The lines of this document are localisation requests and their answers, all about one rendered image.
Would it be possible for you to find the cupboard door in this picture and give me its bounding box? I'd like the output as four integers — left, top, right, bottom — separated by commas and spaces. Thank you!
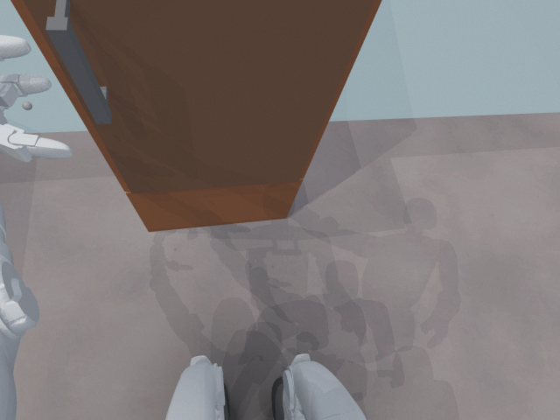
23, 0, 375, 194

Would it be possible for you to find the left robot hand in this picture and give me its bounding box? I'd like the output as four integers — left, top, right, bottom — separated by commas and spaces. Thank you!
0, 35, 73, 163

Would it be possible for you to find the robot left thigh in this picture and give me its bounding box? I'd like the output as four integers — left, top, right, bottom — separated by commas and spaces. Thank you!
165, 363, 225, 420

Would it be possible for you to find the handle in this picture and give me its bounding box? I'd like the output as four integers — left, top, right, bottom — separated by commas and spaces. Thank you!
45, 0, 112, 124

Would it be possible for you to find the robot left upper arm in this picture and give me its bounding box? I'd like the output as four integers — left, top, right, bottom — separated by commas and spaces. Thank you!
0, 260, 39, 420

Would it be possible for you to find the robot thigh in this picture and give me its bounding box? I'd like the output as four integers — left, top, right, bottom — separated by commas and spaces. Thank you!
283, 361, 367, 420
165, 363, 225, 420

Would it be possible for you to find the robot right thigh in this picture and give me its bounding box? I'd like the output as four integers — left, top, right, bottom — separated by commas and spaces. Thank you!
283, 361, 367, 420

